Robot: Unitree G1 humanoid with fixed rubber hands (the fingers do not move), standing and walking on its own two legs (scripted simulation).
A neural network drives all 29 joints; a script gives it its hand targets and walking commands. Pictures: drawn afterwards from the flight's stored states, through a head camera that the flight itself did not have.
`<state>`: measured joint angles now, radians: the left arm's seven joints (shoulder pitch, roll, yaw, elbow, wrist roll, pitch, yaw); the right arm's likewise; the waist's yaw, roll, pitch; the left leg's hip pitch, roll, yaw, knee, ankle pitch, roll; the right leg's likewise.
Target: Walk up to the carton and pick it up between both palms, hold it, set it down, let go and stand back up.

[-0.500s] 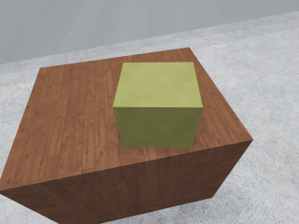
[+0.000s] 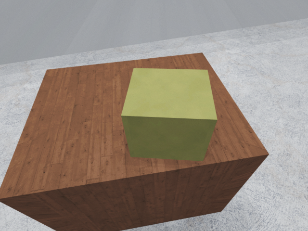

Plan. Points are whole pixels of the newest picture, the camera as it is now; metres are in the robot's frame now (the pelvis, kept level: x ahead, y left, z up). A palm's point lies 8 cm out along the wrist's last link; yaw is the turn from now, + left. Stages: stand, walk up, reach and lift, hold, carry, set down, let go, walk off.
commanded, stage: stand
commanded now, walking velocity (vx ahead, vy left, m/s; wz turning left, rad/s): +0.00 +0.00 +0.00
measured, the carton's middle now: (168, 114) +0.48 -0.01 +0.01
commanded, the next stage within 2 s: none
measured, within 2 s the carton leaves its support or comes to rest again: neither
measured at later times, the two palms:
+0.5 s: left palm out of the picture -0.05 +0.23 -0.14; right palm out of the picture -0.02 -0.19 -0.15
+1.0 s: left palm out of the picture -0.07 +0.24 -0.14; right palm out of the picture -0.06 -0.18 -0.14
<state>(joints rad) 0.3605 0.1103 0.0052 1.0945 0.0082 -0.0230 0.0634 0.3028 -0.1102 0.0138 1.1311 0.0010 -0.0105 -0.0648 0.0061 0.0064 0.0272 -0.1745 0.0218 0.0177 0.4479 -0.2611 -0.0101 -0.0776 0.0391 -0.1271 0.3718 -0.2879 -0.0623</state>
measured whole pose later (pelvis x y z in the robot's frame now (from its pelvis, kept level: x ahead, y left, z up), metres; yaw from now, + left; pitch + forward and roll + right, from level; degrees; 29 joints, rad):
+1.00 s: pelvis -0.03 +0.03 +0.00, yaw +0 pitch -2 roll +0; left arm 0.36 0.14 -0.03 1.13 -0.01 -0.02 0.05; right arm 0.34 -0.13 0.03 1.14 0.01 -0.02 -0.05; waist 0.00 0.00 0.03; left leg -0.18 -0.02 0.04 0.41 -0.20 0.03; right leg -0.10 -0.01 -0.11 0.38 -0.25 -0.02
